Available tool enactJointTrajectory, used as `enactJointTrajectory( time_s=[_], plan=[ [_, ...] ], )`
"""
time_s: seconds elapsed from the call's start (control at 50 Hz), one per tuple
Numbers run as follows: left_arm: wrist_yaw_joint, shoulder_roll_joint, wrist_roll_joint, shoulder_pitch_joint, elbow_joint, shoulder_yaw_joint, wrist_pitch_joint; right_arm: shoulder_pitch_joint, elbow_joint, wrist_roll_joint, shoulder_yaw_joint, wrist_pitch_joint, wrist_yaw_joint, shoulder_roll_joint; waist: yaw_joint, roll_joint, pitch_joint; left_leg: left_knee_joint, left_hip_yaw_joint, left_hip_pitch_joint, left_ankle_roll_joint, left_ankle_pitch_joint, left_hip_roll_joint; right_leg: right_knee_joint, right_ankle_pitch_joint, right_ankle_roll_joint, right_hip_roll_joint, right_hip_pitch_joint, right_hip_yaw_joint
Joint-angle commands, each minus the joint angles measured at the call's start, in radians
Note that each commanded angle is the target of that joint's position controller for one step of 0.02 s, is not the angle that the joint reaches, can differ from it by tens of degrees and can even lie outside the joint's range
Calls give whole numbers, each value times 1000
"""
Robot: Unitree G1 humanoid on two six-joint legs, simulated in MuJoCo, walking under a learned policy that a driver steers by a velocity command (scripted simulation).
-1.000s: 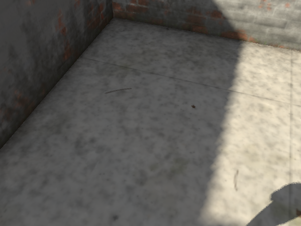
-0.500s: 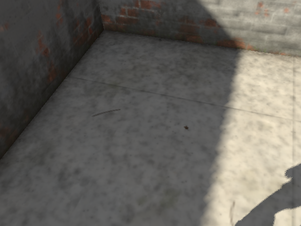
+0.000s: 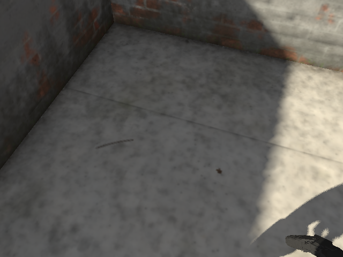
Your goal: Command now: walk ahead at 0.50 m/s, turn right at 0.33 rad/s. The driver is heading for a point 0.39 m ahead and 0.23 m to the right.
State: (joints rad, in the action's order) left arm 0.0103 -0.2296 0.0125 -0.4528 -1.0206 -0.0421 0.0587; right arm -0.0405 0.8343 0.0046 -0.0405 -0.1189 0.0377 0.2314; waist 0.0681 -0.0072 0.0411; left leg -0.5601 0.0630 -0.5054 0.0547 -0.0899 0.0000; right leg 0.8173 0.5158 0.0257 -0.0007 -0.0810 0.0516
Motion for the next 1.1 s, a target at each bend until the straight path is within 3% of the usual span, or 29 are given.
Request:
enactJointTrajectory(
  time_s=[0.02, 0.04, 0.06, 0.1, 0.14, 0.24, 0.32, 0.36, 0.42, 0.44, 0.46, 0.48, 0.5, 0.52, 0.54, 0.56, 0.58, 0.6, 0.66, 0.76, 0.86, 0.9, 0.92, 0.94, 0.96, 0.98, 1.0, 1.04, 1.1],
  plan=[
    [0, -144, 45, 46, 107, -30, 49, 339, 47, 2, -47, 8, -23, 156, -185, 159, -274, 243, -568, 804, 192, -172, -384, 542, -40, 16, 45, -684, 80],
    [9, -141, 39, 98, 120, -33, 48, 264, 37, 1, -38, 4, -23, 129, -150, 75, -184, 282, -447, 631, 165, -89, -353, 508, -133, 17, 94, -646, 57],
    [16, -128, 26, 121, 126, -41, 41, 217, 39, -8, -33, -2, -19, 103, -120, 54, -125, 323, -357, 496, 147, -40, -319, 462, -189, 18, 123, -597, 52],
    [13, -69, 26, 76, 124, -43, 10, 180, 52, -22, -28, -7, -15, 73, -63, 96, -83, 389, -226, 363, 130, -13, -272, 413, -237, 26, 156, -508, 59],
    [13, -49, 27, 96, 148, -44, -15, 178, 68, -17, -35, -10, -20, 90, -43, 91, -35, 427, -136, 305, 135, 45, -268, 373, -259, 23, 171, -532, 54],
    [-7, -59, 11, 234, 216, -44, -16, 212, 84, -23, -50, -3, -47, 146, -58, 53, 7, 449, 27, 334, 122, 144, -241, 119, -505, 3, 162, -608, 33],
    [-40, -45, 7, 397, 278, -27, -10, 280, 92, -7, -59, 13, -59, 186, -119, 23, 43, 436, 99, 428, 106, 156, -257, -79, -574, 16, 137, -605, -54],
    [-55, -55, 1, 446, 315, -27, -10, 292, 93, 1, -63, 34, -64, 203, -124, 30, 60, 362, 130, 501, 88, 334, -272, -148, -530, 28, 111, -610, -90],
    [-70, -115, -5, 358, 333, -54, -13, 270, 74, 19, -76, 67, -78, 243, -58, 95, -32, 138, 156, 569, 44, 754, -275, -180, -399, 69, 12, -449, -165],
    [-71, -155, 0, 239, 308, -76, -12, 250, 63, 23, -77, 76, -81, 249, 6, 94, -93, -21, 164, 554, 21, 787, -253, -236, -423, 95, -30, -309, -174],
    [-55, -212, -4, 117, 278, -104, -11, 259, 61, 22, -70, 75, -79, 231, 70, 50, -161, -240, 175, 454, -28, 639, -201, -333, -587, 131, -47, -90, -136],
    [-27, -310, -12, 82, 271, -119, -18, 312, 32, -35, -36, 65, -69, 118, 13, -191, -253, -574, 168, 159, -84, -150, -110, -257, -1053, 193, 177, 200, 146],
    [-32, -345, -34, 141, 332, -110, -11, 424, 15, -22, -14, 40, -51, 88, -57, -273, -478, -891, -20, -105, -123, -643, 51, -325, -1168, 443, 432, 451, 631],
    [-38, -264, -33, 127, 349, -89, -16, 330, 27, 14, -38, 29, -42, 186, 21, -67, -519, -916, -153, -115, -103, -571, -7, -374, -1137, 394, 390, 400, 531],
    [-38, -215, -22, 187, 345, -74, -12, 265, 4, 36, -37, 30, -42, 176, 2, -54, -383, -857, -133, -164, -86, -485, -49, -377, -1072, 342, 344, 285, 374],
    [-37, -180, -7, 244, 343, -65, -10, 248, 19, 21, -35, 38, -56, 160, -31, 22, -269, -776, -119, -156, -88, -418, -94, -401, -996, 290, 288, 132, 280],
    [-33, -150, -7, 285, 345, -55, -10, 242, 24, 10, -42, 56, -67, 171, -58, 4, -215, -718, -121, -107, -90, -379, -116, -434, -949, 270, 258, 5, 230],
    [-32, -149, -21, 305, 346, -52, -10, 262, 29, 8, -48, 76, -72, 176, -86, -23, -197, -695, -122, -24, -88, -351, -123, -465, -934, 258, 238, -98, 195],
    [-27, -159, -36, 321, 334, -52, 3, 297, 39, -1, -47, 102, -85, 143, -116, -46, -198, -594, -112, 40, -103, -287, -106, -502, -963, 262, 211, -183, 124],
    [-1, -143, -35, 341, 313, -42, -16, 216, 31, -4, -39, 115, -89, 122, -93, -85, -180, -316, -119, 71, -120, -166, -111, -540, -649, 220, 179, -186, 90],
    [0, -119, -36, 325, 275, -26, -31, 175, 32, -3, -37, 112, -79, 125, -69, -106, -124, -82, -93, 174, -107, -172, -79, -535, -383, 198, 175, -194, 128],
    [-1, -93, -23, 316, 256, -13, -35, 210, 49, -19, -31, 100, -70, 115, -103, -73, -113, 125, -80, 294, -79, -17, -69, -480, -334, 136, 136, -213, 115],
    [-2, -75, -31, 282, 248, -6, -30, 225, 53, -32, -35, 94, -69, 150, -90, -30, -124, 145, -147, 358, -58, 113, -130, -436, -315, 89, 99, -231, 102],
    [-6, -82, -41, 223, 243, -11, -24, 211, 50, -29, -47, 95, -71, 219, -26, 88, -122, 113, -185, 381, -23, 214, -188, -381, -257, 54, 23, -262, 43],
    [-5, -64, -38, 224, 241, -10, -25, 183, 68, -15, -46, 99, -67, 192, -11, 180, -121, 131, -190, 287, 8, 21, -178, -383, -254, 29, -16, -203, -13],
    [-3, -91, -36, 286, 243, -14, -30, 168, 66, -12, -36, 98, -61, 140, -43, 151, -94, 158, -177, 217, -9, -105, -146, -370, -287, 22, -10, -151, -15],
    [1, -101, -28, 317, 248, -19, -38, 162, 69, -17, -32, 94, -60, 128, -54, 127, -82, 160, -155, 197, -32, -125, -127, -362, -321, 29, -2, -137, -11],
    [5, -100, -28, 316, 239, -21, -53, 172, 82, -16, -30, 83, -61, 131, -64, 98, -73, 138, -126, 222, -55, -75, -101, -366, -386, 43, 14, -141, 9],
    [2, -90, -25, 311, 220, -23, -51, 201, 110, -9, -27, 81, -68, 127, -76, 58, -88, 105, -111, 271, -53, 7, -90, -362, -455, 48, 22, -134, 14]
  ],
)
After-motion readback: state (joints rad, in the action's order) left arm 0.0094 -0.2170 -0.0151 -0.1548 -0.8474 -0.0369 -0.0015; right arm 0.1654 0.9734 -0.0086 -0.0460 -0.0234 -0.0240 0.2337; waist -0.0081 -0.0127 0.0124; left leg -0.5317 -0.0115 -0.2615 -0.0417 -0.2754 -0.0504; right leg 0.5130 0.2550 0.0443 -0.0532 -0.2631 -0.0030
